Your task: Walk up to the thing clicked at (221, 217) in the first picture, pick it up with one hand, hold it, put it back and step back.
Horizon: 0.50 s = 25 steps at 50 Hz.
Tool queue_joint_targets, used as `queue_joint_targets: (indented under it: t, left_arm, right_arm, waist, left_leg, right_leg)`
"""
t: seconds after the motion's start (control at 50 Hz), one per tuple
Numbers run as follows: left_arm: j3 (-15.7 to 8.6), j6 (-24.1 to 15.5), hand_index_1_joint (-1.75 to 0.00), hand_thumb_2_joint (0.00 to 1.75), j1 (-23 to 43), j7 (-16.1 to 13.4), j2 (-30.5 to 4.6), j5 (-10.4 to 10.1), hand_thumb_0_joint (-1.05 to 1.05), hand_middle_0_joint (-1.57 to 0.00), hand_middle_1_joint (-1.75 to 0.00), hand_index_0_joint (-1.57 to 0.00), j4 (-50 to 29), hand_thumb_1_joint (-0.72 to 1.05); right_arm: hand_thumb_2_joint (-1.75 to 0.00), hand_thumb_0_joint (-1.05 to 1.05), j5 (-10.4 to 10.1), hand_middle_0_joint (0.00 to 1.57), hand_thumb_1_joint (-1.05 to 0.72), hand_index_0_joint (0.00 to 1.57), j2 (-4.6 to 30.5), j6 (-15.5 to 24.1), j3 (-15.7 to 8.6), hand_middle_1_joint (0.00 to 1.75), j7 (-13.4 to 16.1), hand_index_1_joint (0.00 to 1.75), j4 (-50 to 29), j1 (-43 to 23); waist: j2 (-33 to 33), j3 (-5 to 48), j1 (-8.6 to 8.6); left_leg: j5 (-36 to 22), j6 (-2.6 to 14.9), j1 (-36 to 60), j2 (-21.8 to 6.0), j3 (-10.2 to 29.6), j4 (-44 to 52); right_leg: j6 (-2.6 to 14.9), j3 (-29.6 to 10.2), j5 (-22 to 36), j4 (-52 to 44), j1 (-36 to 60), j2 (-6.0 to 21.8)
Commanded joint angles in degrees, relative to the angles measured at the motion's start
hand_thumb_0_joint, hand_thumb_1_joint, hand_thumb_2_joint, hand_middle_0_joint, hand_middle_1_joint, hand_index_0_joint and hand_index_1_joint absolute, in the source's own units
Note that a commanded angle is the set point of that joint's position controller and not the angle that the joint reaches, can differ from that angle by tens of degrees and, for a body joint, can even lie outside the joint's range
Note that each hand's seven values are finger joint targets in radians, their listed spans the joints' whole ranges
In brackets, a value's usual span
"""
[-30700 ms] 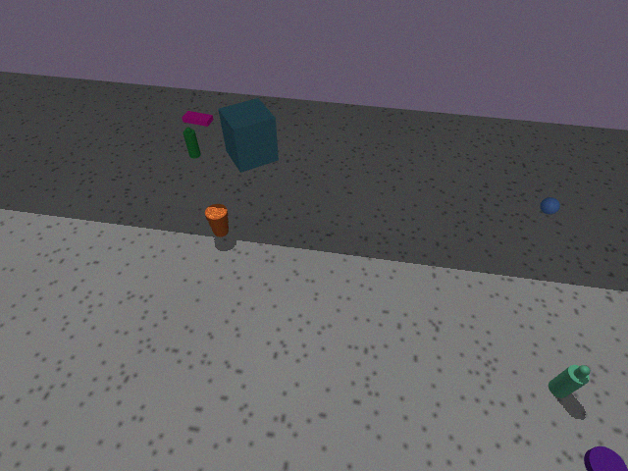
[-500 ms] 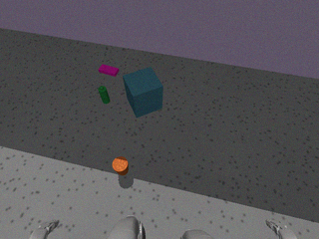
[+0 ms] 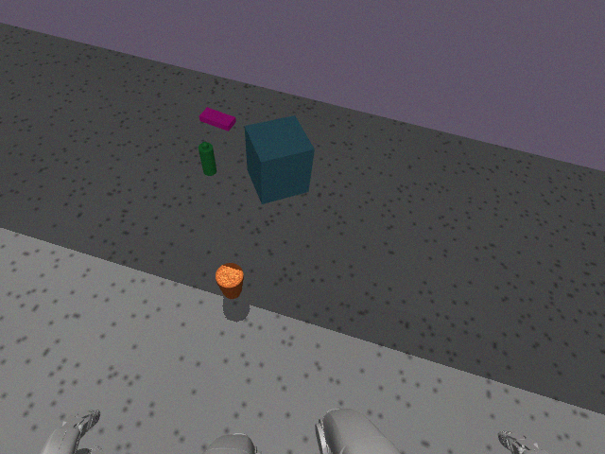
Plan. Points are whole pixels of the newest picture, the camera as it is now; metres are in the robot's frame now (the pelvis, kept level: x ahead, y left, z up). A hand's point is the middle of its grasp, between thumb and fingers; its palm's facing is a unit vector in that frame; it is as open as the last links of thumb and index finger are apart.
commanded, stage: step back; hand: left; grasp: from the side
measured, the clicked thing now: (231, 283) +0.65 +0.20 -0.70
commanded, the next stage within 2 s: none
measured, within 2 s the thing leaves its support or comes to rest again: neither
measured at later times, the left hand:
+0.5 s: hand out of the picture -0.06 +0.23 -0.14, palm faces +0.01 -0.91 -0.42, open 7.3 cm
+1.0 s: hand out of the picture -0.29 +0.19 -0.15, palm faces -0.01 -0.91 -0.42, open 7.3 cm
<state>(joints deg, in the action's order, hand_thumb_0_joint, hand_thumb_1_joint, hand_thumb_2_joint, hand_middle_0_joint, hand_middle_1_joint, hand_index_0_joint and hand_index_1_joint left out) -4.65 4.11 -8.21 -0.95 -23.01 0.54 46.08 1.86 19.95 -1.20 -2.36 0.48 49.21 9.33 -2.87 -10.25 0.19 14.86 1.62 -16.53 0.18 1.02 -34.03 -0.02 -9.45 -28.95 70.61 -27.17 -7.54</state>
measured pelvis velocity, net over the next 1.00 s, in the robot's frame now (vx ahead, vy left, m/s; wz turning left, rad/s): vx -0.35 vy -0.08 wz -0.02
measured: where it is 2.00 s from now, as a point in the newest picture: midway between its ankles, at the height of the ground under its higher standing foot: outside the picture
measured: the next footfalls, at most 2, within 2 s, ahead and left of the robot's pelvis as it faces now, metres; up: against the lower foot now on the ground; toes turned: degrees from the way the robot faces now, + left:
right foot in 0.20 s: -0.08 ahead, -0.17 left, +0.00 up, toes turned +0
left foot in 0.52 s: -0.16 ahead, +0.07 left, +0.00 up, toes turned +0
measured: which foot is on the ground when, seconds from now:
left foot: down 0.00-0.22, up 0.24-0.50, down 0.52-0.88, up 0.90-1.00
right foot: up 0.00-0.18, down 0.20-0.54, up 0.56-0.84, down 0.86-1.00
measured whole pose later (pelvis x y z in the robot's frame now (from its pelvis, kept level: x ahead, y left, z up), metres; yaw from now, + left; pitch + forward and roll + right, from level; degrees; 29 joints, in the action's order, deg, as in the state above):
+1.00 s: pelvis -0.35 -0.08 -0.01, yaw -1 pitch -3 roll +1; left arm -3.1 1.9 -13.0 -0.2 -20.3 2.3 51.5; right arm 0.8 23.6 -3.8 -3.4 0.7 49.1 8.3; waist 1.6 -7.0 1.9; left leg 24.9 -0.9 -31.0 5.6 8.5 -63.7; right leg 1.0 -1.9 -20.8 39.2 -15.9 0.3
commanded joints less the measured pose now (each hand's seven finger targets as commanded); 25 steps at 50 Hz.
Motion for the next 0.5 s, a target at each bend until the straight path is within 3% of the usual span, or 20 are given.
queue_joint_targets:
  t: [0.0, 0.06, 0.1, 0.16, 0.18, 0.2, 0.22, 0.24, 0.26, 0.28, 0.3, 0.34, 0.38, 0.42, 0.44, 0.46, 0.48]
  left_arm:
    - [-3.4, -1.6, -0.3, 0.9, -1.9, -0.3, -9.2, 0.8, 0.0, -0.2, -0.3, -0.2, -4.5, 0.9]
    - [-3.1, -1.8, -0.3, 0.9, -2.7, 0.0, -8.8, 0.6, 0.0, -0.2, -0.3, -0.2, -4.7, 0.9]
    - [-3.2, -1.9, -0.3, 0.9, -4.6, 0.4, -8.5, 0.7, 0.0, -0.2, -0.3, -0.2, -3.3, 0.9]
    - [-3.7, -2.4, -0.3, 0.9, -12.9, 0.8, -8.5, 1.0, 0.0, -0.2, -0.3, -0.2, 1.1, 0.9]
    - [-4.4, -2.8, -0.3, 0.9, -12.4, 0.8, -11.0, 2.0, 0.0, -0.2, -0.3, -0.2, 0.5, 0.9]
    - [-5.8, -2.9, -0.3, 0.9, -10.1, 1.0, -16.9, 2.2, 0.0, -0.2, -0.3, -0.2, -1.6, 0.9]
    - [-6.3, -2.9, -0.3, 0.9, -5.2, 0.7, -21.6, 2.4, 0.0, -0.2, -0.3, -0.2, -3.7, 0.9]
    - [-5.3, -3.2, -0.3, 0.9, -2.0, 0.4, -18.9, 1.9, 0.0, -0.2, -0.3, -0.2, -4.9, 0.9]
    - [-4.3, -3.5, -0.3, 0.9, 3.2, 0.0, -15.4, 1.5, 0.0, -0.2, -0.3, -0.2, -5.8, 0.9]
    - [-4.2, -3.4, -0.3, 0.9, 6.2, -0.4, -13.9, 1.9, 0.0, -0.2, -0.3, -0.2, -5.9, 0.9]
    - [-4.4, -3.5, -0.3, 0.9, 6.2, -0.4, -13.4, 2.1, 0.0, -0.2, -0.3, -0.2, -6.2, 0.9]
    - [-3.8, -3.3, -0.3, 0.9, 2.8, -0.6, -12.1, 2.1, 0.0, -0.2, -0.3, -0.2, -6.0, 0.9]
    - [-3.7, -3.0, -0.3, 0.9, -0.3, -1.1, -12.2, 2.3, 0.0, -0.2, -0.3, -0.2, -5.5, 0.9]
    - [-3.6, -2.6, -0.3, 0.9, -1.1, -1.2, -12.8, 1.9, 0.0, -0.2, -0.3, -0.2, -5.6, 0.9]
    - [-3.2, -2.3, -0.3, 0.9, -0.5, -1.1, -12.6, 1.5, 0.0, -0.2, -0.3, -0.2, -5.6, 0.9]
    - [-2.9, -1.9, -0.3, 0.9, 0.7, -0.9, -13.0, 1.1, 0.0, -0.2, -0.3, -0.2, -5.9, 0.9]
    - [-2.3, -1.5, -0.3, 0.9, -0.2, -0.7, -12.1, 0.7, 0.0, -0.2, -0.3, -0.2, -6.0, 0.9]
  right_arm:
    - [-0.9, 0.0, -0.3, 0.2, -0.9, 0.2, 15.0, 1.9, -4.7, 0.3, 1.8, 0.3, -5.6, 0.9]
    - [-0.9, 0.0, -0.1, 0.2, -0.9, 0.2, 16.5, 1.6, -5.0, 0.3, 1.8, 0.3, -6.3, 0.8]
    - [-0.9, 0.0, 0.2, 0.2, -0.9, 0.2, 17.4, 1.0, -5.2, 0.3, 1.4, 0.3, -7.2, -0.8]
    - [-0.9, 0.0, -0.4, 0.2, -0.9, 0.2, 17.6, -0.5, -4.9, 0.3, 1.0, 0.3, -7.9, -3.5]
    - [-0.9, 0.0, -0.7, 0.2, -0.9, 0.2, 15.1, -0.8, -4.2, 0.3, 0.8, 0.3, -8.1, -2.4]
    - [-0.9, 0.0, -1.3, 0.2, -0.9, 0.2, 11.4, -0.6, -3.4, 0.3, 1.1, 0.3, -9.5, -3.0]
    - [-0.9, 0.0, -0.9, 0.2, -0.9, 0.2, 13.3, -0.8, -4.4, 0.3, 2.1, 0.3, -9.1, -6.0]
    - [-0.9, 0.0, -1.1, 0.2, -0.9, 0.2, 15.1, -0.9, -4.7, 0.3, 2.0, 0.3, -8.2, -5.2]
    - [-0.9, 0.0, -1.6, 0.2, -0.9, 0.2, 14.7, -0.8, -4.4, 0.3, 1.8, 0.3, -6.2, -1.4]
    - [-0.9, 0.0, -2.0, 0.2, -0.9, 0.2, 14.0, -0.5, -4.2, 0.3, 1.7, 0.3, -5.0, 1.4]
    - [-0.9, 0.0, -2.2, 0.2, -0.9, 0.2, 14.0, -0.3, -3.9, 0.3, 1.7, 0.3, -4.5, 2.9]
    - [-0.9, 0.0, -1.8, 0.2, -0.9, 0.2, 13.5, 0.1, -3.3, 0.3, 1.6, 0.3, -4.3, 2.6]
    - [-0.9, 0.0, -1.4, 0.2, -0.9, 0.2, 12.3, 0.2, -3.0, 0.3, 1.5, 0.3, -5.5, 0.7]
    - [-0.9, 0.0, -0.9, 0.2, -0.9, 0.2, 12.1, 0.4, -3.1, 0.3, 1.3, 0.3, -5.4, 1.4]
    - [-0.9, 0.0, -0.7, 0.2, -0.9, 0.2, 11.9, 0.5, -3.2, 0.3, 1.2, 0.3, -4.5, 2.8]
    - [-0.9, 0.0, -0.6, 0.2, -0.9, 0.2, 11.8, 0.6, -3.5, 0.3, 1.1, 0.3, -3.3, 5.8]
    - [-0.9, 0.0, -0.4, 0.2, -0.9, 0.2, 12.4, 0.9, -3.8, 0.3, 1.2, 0.3, -2.5, 6.8]
  waist:
    - [9.8, 11.5, -1.3]
    - [12.4, 13.7, -1.75]
    - [14.9, 14.6, -1.07]
    - [13.6, 16.2, 2.39]
    - [6.5, 13.7, 2.08]
    - [-9.2, 10.3, 2.2]
    - [-13.9, 7.2, 4.56]
    - [-8.2, 4.3, 2.24]
    - [-3.1, 4.2, -0.89]
    - [-3.8, 5.2, -2.34]
    - [-5.9, 6.4, -2.41]
    - [-6.1, 8.6, 0.12]
    - [-7.9, 9.4, 2.27]
    - [-8.7, 10.6, 2.5]
    - [-8.4, 11.4, 1.86]
    - [-8.0, 12.5, 0.43]
    - [-5.4, 13.3, 0.22]
  left_leg:
    - [-28.4, 12.57, 12.6, -14.9, 12.6, 7.5]
    - [-26.8, 13.14, 12.7, -16.4, 12.9, 6.6]
    - [-21.8, 11.3, 8.7, -15.2, 11.5, 6.2]
    - [-11.1, 6.76, -0.8, -12.1, 9.2, 2.5]
    - [0.1, 3.26, -9.9, -7.0, 7.9, -2.9]
    - [14.5, -0.94, -19.1, 4.2, 3.4, -14.6]
    - [21.0, -2.14, -13.7, 4.9, 7.2, -29.2]
    - [17.6, -2.4, -11.1, 4.2, 10.4, -35.6]
    - [12.8, -2.04, -11.8, 6.1, 11.2, -37.6]
    - [11.1, -1.83, -11.2, 7.1, 9.2, -37.8]
    - [10.8, -2.5, -9.9, 6.7, 8.1, -38.1]
    - [12.7, -2.83, -10.3, 5.8, 5.9, -31.5]
    - [15.0, -2.85, -11.5, 4.1, 3.8, -21.3]
    - [14.4, -2.12, -8.7, 1.7, 1.8, -9.4]
    - [11.8, -1.61, -6.3, 1.8, 0.0, -4.1]
    - [5.4, -0.87, -1.0, 1.8, -1.4, 4.2]
    - [-3.3, -0.34, 3.3, 1.1, 0.0, 10.5]
  right_leg:
    - [-1.99, -0.6, -0.7, -4.0, -2.9, 2.6]
    - [-1.88, 2.2, -1.7, -15.1, 1.8, 5.2]
    - [-0.93, 6.0, 0.2, -24.7, 7.5, 6.3]
    - [1.51, 9.7, 12.1, -44.6, 20.5, 5.8]
    - [3.06, 0.3, 9.8, -46.5, 22.0, 9.9]
    - [8.36, -17.8, 7.3, -52.1, 18.1, 22.4]
    - [17.3, -26.2, 9.2, -56.2, 1.7, 32.6]
    - [16.88, -22.6, 10.3, -55.9, -3.6, 30.7]
    - [13.54, -12.0, 18.6, -50.8, -0.5, 24.6]
    - [11.66, -5.9, 23.3, -48.2, 1.3, 21.8]
    - [11.29, -3.5, 26.0, -46.1, 3.3, 20.8]
    - [11.15, -1.1, 31.3, -43.6, 10.7, 19.8]
    - [11.51, -2.7, 34.1, -42.3, 17.9, 21.5]
    - [10.8, -3.4, 38.0, -39.4, 21.3, 22.2]
    - [10.35, -2.6, 38.2, -37.9, 21.5, 21.6]
    - [9.45, -1.7, 38.2, -35.0, 19.6, 20.8]
    - [7.22, -0.3, 34.4, -32.4, 16.7, 18.8]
